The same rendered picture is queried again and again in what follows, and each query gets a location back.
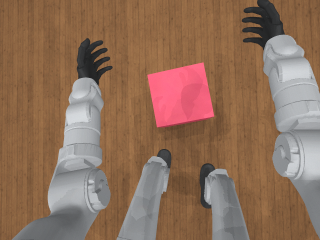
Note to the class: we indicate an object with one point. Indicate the robot right hand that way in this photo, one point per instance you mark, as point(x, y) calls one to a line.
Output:
point(270, 23)

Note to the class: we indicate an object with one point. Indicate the robot right foot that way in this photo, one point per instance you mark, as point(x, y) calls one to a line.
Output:
point(206, 169)

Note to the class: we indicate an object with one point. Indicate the robot left upper arm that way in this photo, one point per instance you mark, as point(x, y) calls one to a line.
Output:
point(75, 199)

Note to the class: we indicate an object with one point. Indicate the carton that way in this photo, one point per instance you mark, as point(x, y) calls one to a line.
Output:
point(180, 95)

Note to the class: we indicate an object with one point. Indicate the left robot shin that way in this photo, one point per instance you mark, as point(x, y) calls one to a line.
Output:
point(155, 159)

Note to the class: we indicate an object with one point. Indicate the right robot forearm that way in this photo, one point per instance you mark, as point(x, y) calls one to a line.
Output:
point(293, 86)

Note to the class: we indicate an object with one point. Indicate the robot left hand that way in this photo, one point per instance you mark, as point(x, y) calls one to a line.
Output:
point(86, 67)

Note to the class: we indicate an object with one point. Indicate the robot right upper arm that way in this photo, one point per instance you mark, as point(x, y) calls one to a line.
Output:
point(297, 156)

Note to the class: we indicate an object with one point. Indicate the left robot forearm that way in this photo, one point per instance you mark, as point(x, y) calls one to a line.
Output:
point(82, 131)

